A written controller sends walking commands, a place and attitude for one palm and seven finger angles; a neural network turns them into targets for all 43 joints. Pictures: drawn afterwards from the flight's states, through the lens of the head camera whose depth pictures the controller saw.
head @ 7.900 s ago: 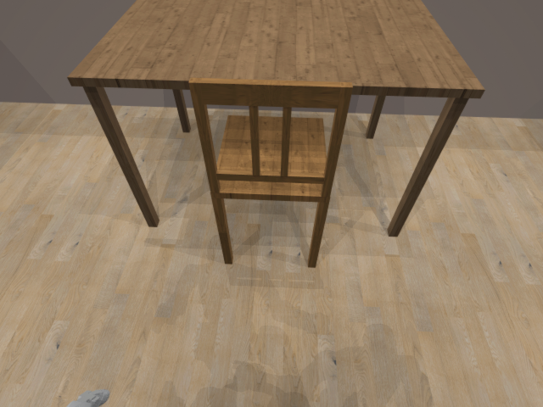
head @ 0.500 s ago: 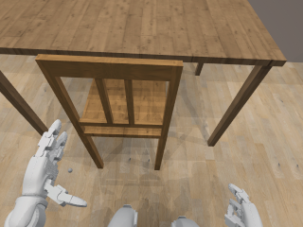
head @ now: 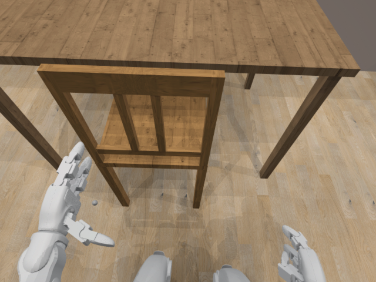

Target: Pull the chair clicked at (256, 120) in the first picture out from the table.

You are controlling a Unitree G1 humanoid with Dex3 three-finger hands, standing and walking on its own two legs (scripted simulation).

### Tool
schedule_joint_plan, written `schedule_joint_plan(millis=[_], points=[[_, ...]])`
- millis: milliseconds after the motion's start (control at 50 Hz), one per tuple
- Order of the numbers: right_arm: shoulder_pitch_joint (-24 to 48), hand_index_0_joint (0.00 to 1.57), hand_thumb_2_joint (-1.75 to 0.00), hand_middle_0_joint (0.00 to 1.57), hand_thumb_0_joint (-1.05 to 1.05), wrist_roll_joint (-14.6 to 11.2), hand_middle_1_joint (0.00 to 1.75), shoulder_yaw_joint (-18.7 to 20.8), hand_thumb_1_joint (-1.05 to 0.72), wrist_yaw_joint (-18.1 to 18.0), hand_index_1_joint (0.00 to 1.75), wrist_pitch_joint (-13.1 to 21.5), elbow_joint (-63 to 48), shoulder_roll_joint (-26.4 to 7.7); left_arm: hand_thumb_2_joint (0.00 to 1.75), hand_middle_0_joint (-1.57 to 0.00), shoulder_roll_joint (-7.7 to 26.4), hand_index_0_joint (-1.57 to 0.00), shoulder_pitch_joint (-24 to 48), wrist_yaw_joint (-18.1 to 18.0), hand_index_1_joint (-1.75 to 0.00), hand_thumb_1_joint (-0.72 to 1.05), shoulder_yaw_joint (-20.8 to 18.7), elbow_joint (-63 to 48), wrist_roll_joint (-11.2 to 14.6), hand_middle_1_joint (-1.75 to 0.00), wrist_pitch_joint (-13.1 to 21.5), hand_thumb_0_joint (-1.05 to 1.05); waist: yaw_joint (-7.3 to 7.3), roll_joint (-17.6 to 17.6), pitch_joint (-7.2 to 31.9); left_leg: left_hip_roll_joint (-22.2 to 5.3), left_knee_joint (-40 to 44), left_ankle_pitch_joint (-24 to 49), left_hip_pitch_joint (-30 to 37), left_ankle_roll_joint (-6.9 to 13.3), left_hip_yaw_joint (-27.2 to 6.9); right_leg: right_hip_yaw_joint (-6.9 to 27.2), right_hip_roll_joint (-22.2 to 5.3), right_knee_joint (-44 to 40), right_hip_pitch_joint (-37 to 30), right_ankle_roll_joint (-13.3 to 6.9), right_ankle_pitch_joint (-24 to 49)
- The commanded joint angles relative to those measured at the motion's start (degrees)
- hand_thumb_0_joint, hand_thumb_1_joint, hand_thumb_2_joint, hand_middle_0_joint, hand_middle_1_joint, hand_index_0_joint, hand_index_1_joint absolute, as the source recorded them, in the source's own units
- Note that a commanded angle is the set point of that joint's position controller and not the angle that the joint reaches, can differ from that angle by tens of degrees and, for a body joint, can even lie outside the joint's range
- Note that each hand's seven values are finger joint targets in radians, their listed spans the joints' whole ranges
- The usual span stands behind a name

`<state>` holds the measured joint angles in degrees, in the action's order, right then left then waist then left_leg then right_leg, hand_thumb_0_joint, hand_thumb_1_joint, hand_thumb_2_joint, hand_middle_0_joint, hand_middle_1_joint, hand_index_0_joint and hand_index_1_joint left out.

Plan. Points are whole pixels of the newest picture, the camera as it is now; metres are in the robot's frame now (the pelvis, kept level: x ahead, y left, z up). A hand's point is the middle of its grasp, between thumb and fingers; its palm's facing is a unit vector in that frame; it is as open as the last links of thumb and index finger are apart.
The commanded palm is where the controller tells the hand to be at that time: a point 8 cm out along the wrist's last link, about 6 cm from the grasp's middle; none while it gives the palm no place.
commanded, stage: aim the fingers beside a spindle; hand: left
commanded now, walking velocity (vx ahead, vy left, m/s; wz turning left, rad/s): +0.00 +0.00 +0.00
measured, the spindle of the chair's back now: (128, 123) +0.50 +0.19 -0.02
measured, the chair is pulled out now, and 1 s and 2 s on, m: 0.00 0.00 0.00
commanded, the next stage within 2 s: push the fingers through the gap in 1.74 s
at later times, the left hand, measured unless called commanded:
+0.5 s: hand (109, 186) +0.30 +0.18 +0.02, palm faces +0.00 -1.00 -0.03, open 16.9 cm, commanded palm +0.29 +0.24 +0.02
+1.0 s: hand (121, 171) +0.35 +0.17 +0.00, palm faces +0.00 -1.00 -0.03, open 16.9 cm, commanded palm +0.33 +0.22 +0.00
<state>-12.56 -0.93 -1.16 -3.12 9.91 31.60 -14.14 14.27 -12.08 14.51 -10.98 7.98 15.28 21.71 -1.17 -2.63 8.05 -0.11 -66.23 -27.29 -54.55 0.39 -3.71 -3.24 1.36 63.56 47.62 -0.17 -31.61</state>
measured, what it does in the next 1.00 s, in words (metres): stands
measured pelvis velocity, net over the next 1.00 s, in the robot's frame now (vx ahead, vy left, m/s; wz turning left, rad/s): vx -0.01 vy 0.00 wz -0.03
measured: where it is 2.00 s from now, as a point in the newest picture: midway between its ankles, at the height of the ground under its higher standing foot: outside the picture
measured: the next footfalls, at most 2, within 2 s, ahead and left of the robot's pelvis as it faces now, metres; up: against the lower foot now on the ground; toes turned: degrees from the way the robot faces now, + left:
none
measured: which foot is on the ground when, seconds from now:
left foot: down 0.00-1.00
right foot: down 0.00-1.00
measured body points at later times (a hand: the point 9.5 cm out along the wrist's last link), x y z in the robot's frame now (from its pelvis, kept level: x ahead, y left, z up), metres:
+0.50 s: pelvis +0.00 +0.00 -0.01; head +0.08 +0.01 +0.43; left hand +0.30 +0.24 +0.03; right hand +0.16 -0.25 -0.10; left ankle +0.04 +0.11 -0.65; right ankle +0.00 -0.12 -0.65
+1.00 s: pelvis -0.01 +0.00 -0.03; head +0.09 +0.01 +0.41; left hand +0.34 +0.22 +0.01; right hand +0.13 -0.25 -0.13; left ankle +0.04 +0.11 -0.65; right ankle +0.00 -0.12 -0.65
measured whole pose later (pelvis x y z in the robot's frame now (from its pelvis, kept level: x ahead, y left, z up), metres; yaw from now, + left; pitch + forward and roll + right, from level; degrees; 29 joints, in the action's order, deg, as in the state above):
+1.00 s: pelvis -0.01 +0.00 -0.03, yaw -1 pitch +21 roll -3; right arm -12.4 0.1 -0.9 -1.2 3.6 33.4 -14.2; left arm 13.6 9.9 8.8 -10.7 26.4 10.9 25.0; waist -2.8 -2.1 9.0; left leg -0.5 -72.3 -28.6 -64.3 0.6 -2.5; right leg -2.1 1.6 70.6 58.2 0.0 -33.1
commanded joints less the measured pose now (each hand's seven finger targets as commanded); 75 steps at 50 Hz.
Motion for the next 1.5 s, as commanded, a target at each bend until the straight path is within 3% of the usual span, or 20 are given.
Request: schedule_joint_plan(millis=[0,80,180,320,360,380,520,620,680,720,760,800,1060,1100,1160,1200,1260,1380,1420,1480], points=[[1.2,0.20,-0.90,0.20,0.00,-0.1,0.30,3.4,-0.90,-0.8,0.30,2.4,-8.0,-7.7,0.30,-0.06,8.9,-0.06,8.2,-0.7,-0.08,-0.50,-5.2,-9.6,0.3,-0.08,3.9,0.00,-0.92,0.1,14.4,-0.3,9.1,12.4,14.0,1.2,0.8,0.1,0.2,-9.4,-2.7,-0.8,13.0],[1.3,0.20,-0.90,0.20,0.00,0.0,0.30,3.4,-0.90,-0.4,0.30,2.0,-8.1,-7.6,0.30,-0.06,9.4,-0.06,7.5,-1.1,-0.08,-0.50,-5.9,-9.0,0.2,-0.08,4.2,0.00,-0.01,-1.2,16.2,-0.3,9.0,14.0,14.1,1.1,1.0,0.2,0.1,-8.7,-3.6,-1.0,14.3],[0.9,0.20,-0.90,0.20,0.00,0.0,0.30,3.5,-0.90,-0.2,0.30,1.3,-7.6,-7.9,0.30,-0.06,8.3,-0.06,11.8,-1.1,-0.08,-0.50,-4.5,-6.5,-0.2,-0.08,4.3,0.00,-1.38,0.2,14.9,-0.5,8.0,13.2,12.9,1.2,1.0,0.4,0.2,-8.2,-1.5,-0.8,14.1],[0.6,0.20,-0.90,0.20,0.00,0.3,0.30,3.7,-0.90,0.1,0.30,0.9,-7.3,-7.8,0.30,-0.06,7.7,-0.06,14.5,-1.7,-0.08,-0.50,-3.5,-7.0,-0.6,-0.08,5.7,0.00,-0.79,-2.2,19.0,-0.5,7.4,15.0,15.0,1.0,1.0,0.4,-0.1,-7.0,-1.3,-1.1,15.2],[0.6,0.20,-0.90,0.20,0.00,0.3,0.30,3.7,-0.90,0.2,0.30,0.5,-7.2,-7.8,0.30,-0.06,7.4,-0.06,14.7,-2.1,-0.08,-0.50,-3.4,-5.6,-0.8,-0.08,5.4,0.00,-0.95,-1.5,18.0,-0.6,7.3,14.9,14.2,0.9,0.9,0.2,0.0,-6.6,-0.5,-1.0,15.2],[0.2,0.20,-0.90,0.20,0.00,0.3,0.30,3.7,-0.90,0.2,0.30,0.3,-6.8,-8.0,0.30,-0.06,8.1,-0.06,15.9,-2.4,-0.08,-0.50,-4.1,-4.5,-0.9,-0.08,5.3,0.00,-1.38,0.9,18.1,-0.7,7.0,14.4,13.1,1.1,0.8,0.2,0.2,-6.4,-0.6,-0.9,15.1],[0.4,0.20,-0.90,0.20,0.00,0.5,0.30,3.8,-0.90,0.5,0.30,-1.0,-7.0,-7.9,0.30,-0.06,6.4,-0.06,20.7,-3.5,-0.08,-0.50,-2.2,-3.3,-2.0,-0.08,6.0,0.00,-1.65,-1.0,18.8,-0.7,6.4,13.4,13.5,0.9,0.6,0.1,0.1,-5.5,1.8,-1.1,13.5],[0.3,0.20,-0.90,0.20,0.00,0.6,0.30,3.8,-0.90,0.6,0.30,-1.8,-6.7,-8.0,0.30,-0.06,7.0,-0.06,22.6,-4.2,-0.08,-0.50,-2.6,-1.3,-2.6,-0.08,6.4,0.00,-1.57,-1.3,19.6,-0.8,5.8,12.5,12.9,0.8,0.7,0.3,0.1,-4.9,3.0,-1.1,12.5],[0.0,0.20,-0.90,0.20,0.00,0.6,0.30,3.7,-0.90,0.5,0.30,-2.3,-6.1,-8.3,0.30,-0.06,7.6,-0.06,26.2,-4.5,-0.08,-0.50,-3.1,2.2,-2.9,-0.08,6.2,0.00,-2.19,1.0,17.9,-0.7,5.1,10.9,10.3,1.0,0.6,0.5,0.3,-4.9,3.5,-1.1,11.6],[0.3,0.20,-0.90,0.20,0.00,0.6,0.30,3.6,-0.90,0.7,0.30,-2.6,-6.5,-8.1,0.30,-0.06,6.9,-0.06,27.5,-4.6,-0.08,-0.50,-2.2,1.7,-3.2,-0.08,6.5,0.00,-1.82,-2.1,19.4,-0.5,5.1,11.0,11.3,0.8,0.9,0.6,0.1,-4.5,4.0,-1.2,11.5],[0.0,0.20,-0.90,0.20,0.00,0.7,0.30,3.7,-0.90,0.7,0.30,-2.9,-6.1,-8.2,0.30,-0.06,8.5,-0.06,29.0,-5.0,-0.08,-0.50,-3.8,3.1,-3.3,-0.08,6.6,0.00,-1.83,-0.5,19.9,-0.7,4.8,11.2,11.0,0.8,0.7,0.6,0.2,-4.2,4.0,-1.3,11.7],[0.0,0.20,-0.90,0.20,0.00,0.8,0.30,3.6,-0.90,0.9,0.30,-3.1,-6.0,-8.1,0.30,-0.06,6.5,-0.06,31.1,-5.1,-0.08,-0.50,-1.5,3.1,-3.6,-0.08,7.0,0.00,-2.24,-1.9,20.7,-0.6,4.4,11.5,11.5,0.8,0.6,0.6,0.1,-3.8,4.9,-1.3,11.6],[-1.4,0.20,-0.90,0.20,0.00,0.9,0.30,3.9,-0.90,1.3,0.30,-5.2,-4.8,-8.5,0.30,-0.06,9.1,-0.06,38.6,-6.5,-0.08,-0.50,-4.3,10.4,-4.7,-0.08,8.0,0.00,-2.51,-0.1,22.4,-0.6,2.3,10.9,8.3,0.8,1.0,1.1,0.3,-2.2,6.1,-1.3,11.8],[-1.7,0.20,-0.90,0.20,0.00,1.1,0.30,3.8,-0.90,1.4,0.30,-5.3,-4.2,-8.6,0.30,-0.06,8.6,-0.06,41.6,-6.7,-0.08,-0.50,-3.5,10.9,-5.0,-0.08,8.4,0.00,-3.28,-1.1,23.1,-0.7,1.5,11.3,8.9,0.8,0.9,1.2,0.2,-1.9,7.5,-1.2,12.1],[-2.2,0.20,-0.90,0.20,0.00,1.1,0.30,4.0,-0.90,1.5,0.30,-5.6,-4.6,-8.6,0.30,-0.06,9.4,-0.06,39.5,-6.7,-0.08,-0.50,-4.8,11.2,-4.8,-0.08,8.6,0.00,-2.14,-0.8,25.5,-0.6,1.7,13.2,9.6,0.7,1.2,1.2,0.3,-1.6,5.4,-1.3,14.0],[-2.2,0.20,-0.90,0.20,0.00,1.0,0.30,4.1,-0.90,1.8,0.30,-5.9,-4.8,-8.5,0.30,-0.06,9.0,-0.06,38.5,-6.6,-0.08,-0.50,-4.3,9.6,-4.8,-0.08,8.5,0.00,-2.05,-2.6,27.1,-0.6,1.7,15.5,11.4,0.6,1.2,1.2,0.2,-1.4,4.9,-1.3,16.0],[-2.2,0.20,-0.90,0.20,0.00,0.8,0.30,4.1,-0.90,1.9,0.30,-6.5,-5.1,-8.5,0.30,-0.06,9.2,-0.06,35.5,-6.5,-0.08,-0.50,-4.9,10.8,-4.4,-0.08,7.7,0.00,-2.03,0.5,24.7,-0.8,2.3,14.4,9.4,0.7,1.4,1.1,0.4,-2.0,4.0,-1.2,15.8],[-2.1,0.20,-0.90,0.20,0.00,0.8,0.30,4.1,-0.90,1.7,0.30,-6.6,-4.8,-8.4,0.30,-0.06,8.3,-0.06,38.2,-7.0,-0.08,-0.50,-3.4,8.7,-4.5,-0.08,8.9,0.00,-3.12,-0.8,23.6,-0.7,2.0,13.2,9.6,0.9,1.2,1.1,0.4,-2.1,5.8,-1.2,14.3],[-2.1,0.20,-0.90,0.20,0.00,1.0,0.30,4.2,-0.90,1.7,0.30,-6.5,-4.6,-8.4,0.30,-0.06,9.3,-0.06,36.5,-7.1,-0.08,-0.50,-4.8,8.1,-4.5,-0.08,9.4,0.00,-2.31,-1.7,24.8,-0.8,2.2,14.5,11.0,0.6,1.0,1.0,0.4,-1.8,5.4,-1.3,15.1],[-2.1,0.20,-0.90,0.20,0.00,0.9,0.30,4.1,-0.90,1.8,0.30,-6.6,-4.6,-8.4,0.30,-0.06,7.5,-0.06,36.2,-6.7,-0.08,-0.50,-2.4,8.7,-4.7,-0.08,9.3,0.00,-3.19,-1.3,23.3,-0.9,2.3,14.7,11.2,0.6,0.7,0.6,0.5,-1.9,6.3,-1.4,14.9]])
